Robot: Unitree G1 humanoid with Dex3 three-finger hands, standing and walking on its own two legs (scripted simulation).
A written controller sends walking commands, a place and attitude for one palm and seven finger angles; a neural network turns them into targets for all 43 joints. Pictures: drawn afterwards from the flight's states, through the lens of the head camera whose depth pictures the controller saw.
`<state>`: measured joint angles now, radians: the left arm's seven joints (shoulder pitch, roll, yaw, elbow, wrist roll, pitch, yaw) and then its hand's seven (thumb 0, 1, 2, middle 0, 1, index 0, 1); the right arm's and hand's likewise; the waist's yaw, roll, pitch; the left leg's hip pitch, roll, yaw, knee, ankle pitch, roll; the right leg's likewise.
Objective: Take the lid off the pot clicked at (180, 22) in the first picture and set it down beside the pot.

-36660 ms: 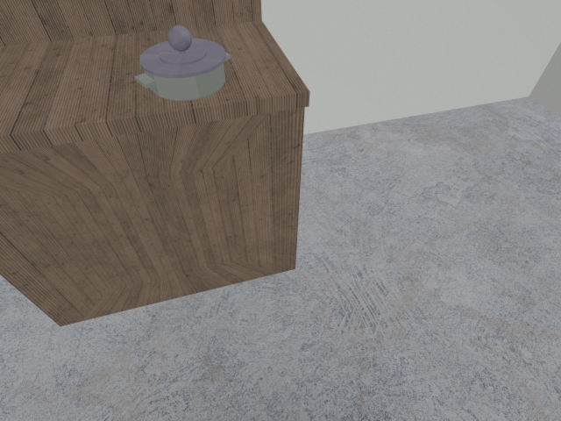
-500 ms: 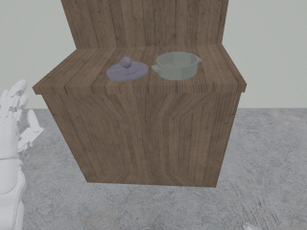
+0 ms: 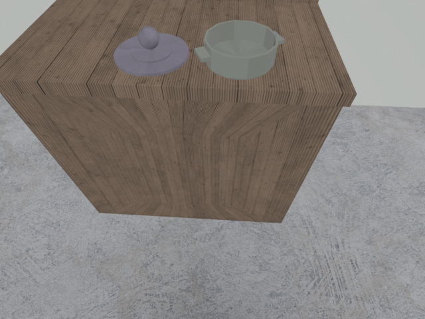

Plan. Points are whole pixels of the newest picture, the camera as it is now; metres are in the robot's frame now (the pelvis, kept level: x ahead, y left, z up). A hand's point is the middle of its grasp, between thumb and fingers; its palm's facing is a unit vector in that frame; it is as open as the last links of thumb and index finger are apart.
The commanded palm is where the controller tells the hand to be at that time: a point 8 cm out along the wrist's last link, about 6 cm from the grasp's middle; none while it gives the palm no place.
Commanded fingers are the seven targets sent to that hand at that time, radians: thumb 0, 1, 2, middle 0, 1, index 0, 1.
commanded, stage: let the arm hang, fingers relaxed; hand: left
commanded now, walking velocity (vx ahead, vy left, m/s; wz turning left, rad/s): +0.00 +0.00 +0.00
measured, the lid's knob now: (148, 37) +0.73 +0.21 +0.13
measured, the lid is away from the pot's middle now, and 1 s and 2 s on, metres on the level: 0.24 0.24 0.24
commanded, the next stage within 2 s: look to check the result in 0.54 s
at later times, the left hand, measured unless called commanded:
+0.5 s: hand out of the picture +0.00 +0.19 -0.17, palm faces +0.04 -0.98 -0.18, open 7.3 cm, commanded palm none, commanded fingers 0.00 0.90 0.90 -0.20 -0.30 -0.20 -0.30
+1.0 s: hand out of the picture -0.04 +0.19 -0.17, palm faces +0.03 -0.99 -0.13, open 7.4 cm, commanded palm none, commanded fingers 0.00 0.90 0.90 -0.20 -0.30 -0.20 -0.30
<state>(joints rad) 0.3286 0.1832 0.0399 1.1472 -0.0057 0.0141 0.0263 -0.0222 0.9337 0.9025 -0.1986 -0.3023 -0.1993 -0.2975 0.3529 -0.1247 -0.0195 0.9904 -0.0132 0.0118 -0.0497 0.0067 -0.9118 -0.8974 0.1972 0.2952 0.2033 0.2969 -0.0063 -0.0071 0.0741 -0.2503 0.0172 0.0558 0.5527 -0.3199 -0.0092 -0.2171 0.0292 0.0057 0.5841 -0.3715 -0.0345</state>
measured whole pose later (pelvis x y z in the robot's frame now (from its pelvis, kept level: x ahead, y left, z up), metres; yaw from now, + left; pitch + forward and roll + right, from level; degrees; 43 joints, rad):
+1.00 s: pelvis -0.02 +0.04 +0.01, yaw -1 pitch -2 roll +0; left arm 0.28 0.10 0.01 1.21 0.01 -0.01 0.04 0.00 0.90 0.90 -0.20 -0.30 -0.20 -0.30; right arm 0.33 -0.08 -0.03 1.11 -0.01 0.01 -0.05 0.00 -0.91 -0.90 0.20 0.30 0.20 0.30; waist -0.01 -0.01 0.06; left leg -0.17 -0.01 0.09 0.45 -0.25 0.05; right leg -0.12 0.00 0.03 0.43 -0.28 0.01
